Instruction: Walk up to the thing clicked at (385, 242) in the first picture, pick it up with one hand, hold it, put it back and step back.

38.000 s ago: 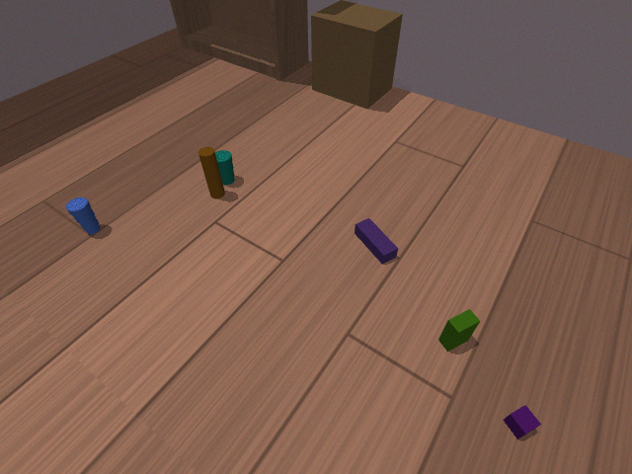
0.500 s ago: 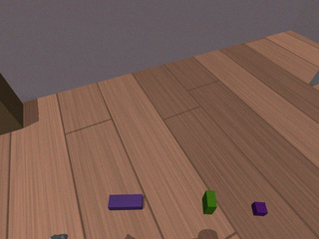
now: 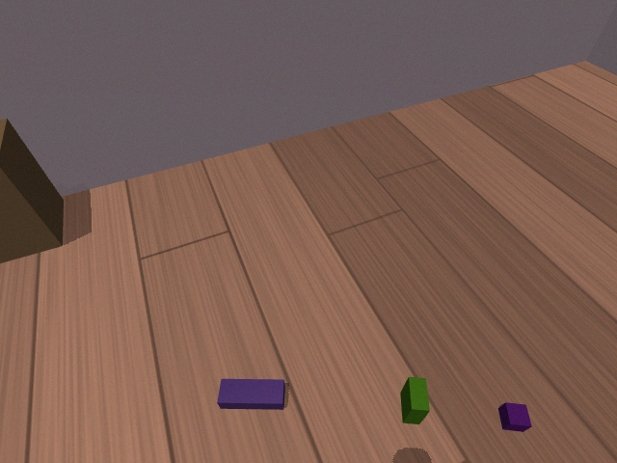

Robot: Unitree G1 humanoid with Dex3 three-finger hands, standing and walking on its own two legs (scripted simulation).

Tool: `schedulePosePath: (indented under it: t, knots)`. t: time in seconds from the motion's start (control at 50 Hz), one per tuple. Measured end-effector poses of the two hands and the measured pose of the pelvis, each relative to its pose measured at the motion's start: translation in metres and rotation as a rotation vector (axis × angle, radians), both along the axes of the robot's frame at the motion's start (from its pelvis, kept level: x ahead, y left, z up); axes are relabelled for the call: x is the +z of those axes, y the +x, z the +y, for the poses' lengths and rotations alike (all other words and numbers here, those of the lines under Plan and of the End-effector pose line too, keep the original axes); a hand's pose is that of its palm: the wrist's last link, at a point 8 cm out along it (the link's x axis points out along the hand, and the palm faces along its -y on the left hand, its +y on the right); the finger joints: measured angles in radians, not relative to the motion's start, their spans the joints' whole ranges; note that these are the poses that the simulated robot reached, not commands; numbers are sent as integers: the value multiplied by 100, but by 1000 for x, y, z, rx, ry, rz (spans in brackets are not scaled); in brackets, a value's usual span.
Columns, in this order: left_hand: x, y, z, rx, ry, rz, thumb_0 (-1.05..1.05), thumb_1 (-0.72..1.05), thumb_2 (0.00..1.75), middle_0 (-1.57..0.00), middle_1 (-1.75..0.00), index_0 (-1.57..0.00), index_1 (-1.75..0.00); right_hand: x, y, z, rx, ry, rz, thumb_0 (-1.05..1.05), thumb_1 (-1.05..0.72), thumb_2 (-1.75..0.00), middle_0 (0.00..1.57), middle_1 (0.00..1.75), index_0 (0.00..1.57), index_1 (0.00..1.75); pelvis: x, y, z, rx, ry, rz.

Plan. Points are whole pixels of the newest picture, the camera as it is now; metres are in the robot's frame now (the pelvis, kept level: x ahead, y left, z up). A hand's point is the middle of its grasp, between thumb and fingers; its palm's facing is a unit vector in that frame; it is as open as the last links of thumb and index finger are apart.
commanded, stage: walk up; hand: left
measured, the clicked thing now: (252, 394) +0.45 +0.21 -0.75
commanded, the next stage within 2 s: stand in 0.02 s
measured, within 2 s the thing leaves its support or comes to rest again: neither
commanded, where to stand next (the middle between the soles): +0.07 -0.02 m, yaw +0 degrees
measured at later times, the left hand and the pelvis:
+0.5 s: hand out of the picture +0.09 +0.25 -0.16, palm faces -0.05 -0.94 -0.34, open 7.4 cm; pelvis +0.00 +0.00 +0.00, yaw -1 degrees
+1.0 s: hand out of the picture +0.08 +0.25 -0.15, palm faces -0.05 -0.94 -0.35, open 7.4 cm; pelvis +0.01 -0.01 +0.00, yaw -1 degrees
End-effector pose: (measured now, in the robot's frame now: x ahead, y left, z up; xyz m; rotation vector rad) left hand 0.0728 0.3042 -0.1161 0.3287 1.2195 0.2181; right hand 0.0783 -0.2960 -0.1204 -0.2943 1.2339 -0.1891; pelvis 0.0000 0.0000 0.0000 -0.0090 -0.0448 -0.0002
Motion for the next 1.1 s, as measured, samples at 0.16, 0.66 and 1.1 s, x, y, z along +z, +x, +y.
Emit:
schedulePosePath:
  t: [0.16,0.66,1.1]
  knots:
    - [-2,10,-6,-26,-18,-1,1,90,90,-21,-30,-20,-30,4,3,0,0,-11,-21,1,-90,-90,20,30,20,30,1,3,0,-9,5,3]
    - [-2,2,-13,-38,-19,21,1,90,90,-21,-30,-20,-30,3,-15,-10,-24,-17,14,1,-90,-90,20,30,20,30,2,3,-6,-14,4,-2]
    - [0,10,-15,-35,-16,14,1,90,90,-21,-30,-20,-30,2,-6,-12,-13,-19,5,1,-90,-90,20,30,20,30,2,9,-9,-19,7,-1]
